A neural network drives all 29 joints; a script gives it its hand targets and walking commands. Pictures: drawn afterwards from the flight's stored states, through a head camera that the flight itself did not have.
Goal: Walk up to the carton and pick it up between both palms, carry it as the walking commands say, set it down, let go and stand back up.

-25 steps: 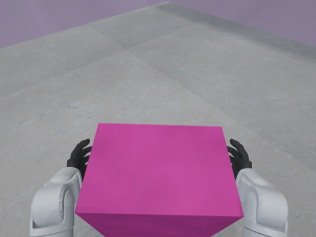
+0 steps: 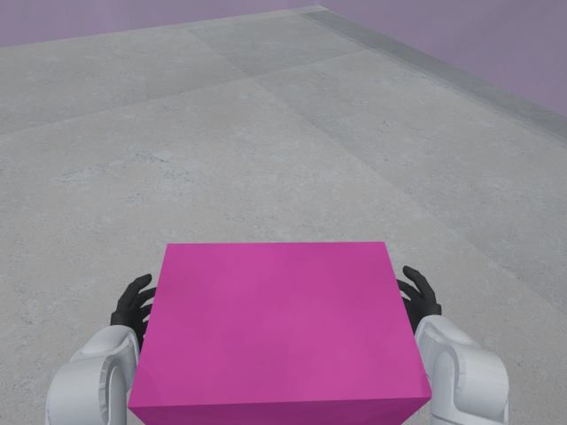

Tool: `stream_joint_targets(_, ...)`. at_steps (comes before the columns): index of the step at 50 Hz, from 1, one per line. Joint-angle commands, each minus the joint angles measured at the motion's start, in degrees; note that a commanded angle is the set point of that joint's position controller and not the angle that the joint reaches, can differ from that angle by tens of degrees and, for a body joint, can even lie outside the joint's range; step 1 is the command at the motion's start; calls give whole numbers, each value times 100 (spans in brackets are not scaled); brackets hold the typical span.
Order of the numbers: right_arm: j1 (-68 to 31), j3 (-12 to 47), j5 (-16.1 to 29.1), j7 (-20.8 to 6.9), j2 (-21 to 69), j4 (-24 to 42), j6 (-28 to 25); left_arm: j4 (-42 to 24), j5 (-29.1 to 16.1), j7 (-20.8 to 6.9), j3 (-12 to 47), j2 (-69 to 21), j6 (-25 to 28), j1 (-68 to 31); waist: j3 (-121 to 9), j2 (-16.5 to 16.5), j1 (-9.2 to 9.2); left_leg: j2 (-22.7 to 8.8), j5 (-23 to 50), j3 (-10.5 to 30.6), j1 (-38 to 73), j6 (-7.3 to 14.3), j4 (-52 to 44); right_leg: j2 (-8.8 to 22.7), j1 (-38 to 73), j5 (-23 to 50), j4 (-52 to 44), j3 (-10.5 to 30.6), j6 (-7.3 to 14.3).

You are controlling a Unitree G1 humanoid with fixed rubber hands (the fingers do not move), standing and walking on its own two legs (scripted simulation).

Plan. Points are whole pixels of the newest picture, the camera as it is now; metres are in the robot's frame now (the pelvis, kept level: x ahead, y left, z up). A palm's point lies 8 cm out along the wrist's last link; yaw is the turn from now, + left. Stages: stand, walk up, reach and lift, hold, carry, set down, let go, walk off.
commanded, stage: carry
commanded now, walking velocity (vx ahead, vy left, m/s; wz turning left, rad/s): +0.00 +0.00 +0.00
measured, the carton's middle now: (277, 358) +0.22 +0.02 -0.01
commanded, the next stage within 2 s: none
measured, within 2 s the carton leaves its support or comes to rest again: neither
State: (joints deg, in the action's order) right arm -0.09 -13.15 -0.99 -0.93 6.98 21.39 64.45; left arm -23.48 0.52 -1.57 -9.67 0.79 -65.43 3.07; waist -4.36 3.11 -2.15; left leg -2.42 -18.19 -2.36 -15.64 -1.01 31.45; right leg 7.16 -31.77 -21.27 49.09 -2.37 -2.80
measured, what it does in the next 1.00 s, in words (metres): steps on the spot: right foot, then left foot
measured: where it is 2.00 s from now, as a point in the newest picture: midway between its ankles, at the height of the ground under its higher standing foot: (273, 371)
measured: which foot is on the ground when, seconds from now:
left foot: down 0.00-0.78, up 0.80-0.90, down 0.92-1.00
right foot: up 0.00-0.26, down 0.28-0.94, up 0.96-1.00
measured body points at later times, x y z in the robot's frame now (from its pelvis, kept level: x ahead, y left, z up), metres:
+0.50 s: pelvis -0.10 +0.04 +0.00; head -0.12 +0.04 +0.45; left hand +0.17 +0.20 +0.08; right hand +0.15 -0.17 +0.08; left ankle -0.02 +0.13 -0.73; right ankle -0.12 -0.06 -0.73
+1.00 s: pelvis -0.07 +0.05 +0.01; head -0.11 +0.06 +0.46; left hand +0.20 +0.22 +0.09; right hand +0.18 -0.15 +0.10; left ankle -0.09 +0.14 -0.73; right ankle -0.12 -0.06 -0.72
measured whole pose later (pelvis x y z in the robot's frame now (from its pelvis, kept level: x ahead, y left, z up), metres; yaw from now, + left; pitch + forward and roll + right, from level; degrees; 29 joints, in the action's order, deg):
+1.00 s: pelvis -0.07 +0.05 +0.01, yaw -2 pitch +5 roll +0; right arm -4.1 -13.4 -2.1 -1.5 3.0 20.0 66.9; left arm -18.5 1.4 -0.6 -8.5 0.4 -67.7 -4.3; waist -11.0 1.4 0.4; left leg -1.1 -13.1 -10.6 -13.7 2.5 22.4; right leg 3.5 -18.0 -21.0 34.5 -7.7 0.5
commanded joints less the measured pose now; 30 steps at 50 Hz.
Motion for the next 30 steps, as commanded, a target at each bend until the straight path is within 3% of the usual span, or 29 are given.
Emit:
stream_joint_targets(1,-2725,4374,1373,-1013,3716,1083,3,-818,-2075,-1164,4703,-4839,96,-3466,-880,-1540,188,-938,2399,224,244,407,-1139,-223,-79,56,1235,26,-50)
stream_joint_targets(3,-2256,4347,1358,-1015,3511,797,49,-628,-1975,-1064,4544,-4593,65,-3073,-1070,-1325,188,-971,2456,323,625,437,-996,-354,12,-16,746,-43,-36)
stream_joint_targets(5,-1929,4285,1268,-1009,3329,395,144,-367,-1898,-1007,4445,-4387,-54,-2902,-1182,-1189,247,-1099,2387,743,692,587,-953,-491,297,-257,96,-49,-2)
stream_joint_targets(7,-1908,4290,1214,-1022,3243,261,182,-48,-1757,-997,4258,-4327,-116,-2705,-1235,-1108,259,-1311,2419,1212,668,704,-993,-629,570,-553,-661,-74,123)
stream_joint_targets(9,-2188,4395,1298,-1062,3346,356,186,267,-1629,-1022,4107,-4464,-121,-2457,-1322,-1006,221,-1398,2373,1319,730,773,-962,-650,962,-345,-1701,-77,210)
stream_joint_targets(11,-2568,4501,1441,-1114,3470,603,169,224,-1610,-1035,4102,-4605,-85,-2575,-1466,-819,133,-1171,2455,1095,398,499,-699,-373,1958,861,-2859,33,220)
stream_joint_targets(13,-2952,4682,1595,-1165,3683,816,150,8,-1562,-1025,4088,-4712,-16,-2759,-1632,-285,148,-946,2514,818,-76,235,-450,110,2579,1361,-2546,271,290)
stream_joint_targets(14,-3130,4715,1664,-1179,3753,870,156,-142,-1557,-1005,4103,-4762,2,-2963,-1715,-91,185,-842,2136,707,-215,183,-405,387,2668,1851,-2290,409,372)
stream_joint_targets(15,-3205,4794,1693,-1196,3804,1056,150,-274,-1524,-970,4074,-4789,16,-2947,-1668,80,168,-671,1870,545,-283,152,-475,463,2599,2422,-2081,288,475)
stream_joint_targets(16,-3409,4884,1835,-1221,3912,1299,174,-465,-1486,-924,4102,-4838,63,-2981,-1656,22,172,-566,1952,344,6,201,-484,347,2174,2161,-2049,256,526)
stream_joint_targets(17,-3433,4875,1894,-1236,3930,1228,216,-523,-1472,-881,4086,-4808,68,-3024,-1515,103,191,-520,1654,282,148,233,-450,283,1776,1303,-2311,315,508)
stream_joint_targets(19,-3349,4843,1914,-1249,3878,1194,228,-701,-1445,-836,4142,-4772,41,-3035,-1343,-17,187,-464,1052,296,163,237,-518,211,1477,343,-2591,351,475)
stream_joint_targets(22,-2885,4668,1737,-1241,3656,787,290,-470,-1414,-814,4152,-4622,-53,-2847,-1183,-201,194,-460,511,323,174,192,-747,185,1197,-248,-2688,385,478)
stream_joint_targets(27,-2748,4462,1496,-1219,3517,297,328,-174,-1456,-902,4174,-4555,-149,-2987,-759,-551,199,-642,-231,576,-257,134,-1181,10,1083,-307,-2651,248,388)
stream_joint_targets(30,-2830,4393,1462,-1187,3550,230,333,-233,-1594,-933,4207,-4645,-164,-3242,-717,-591,202,-686,-447,651,-352,143,-1304,-56,1031,-254,-2609,189,378)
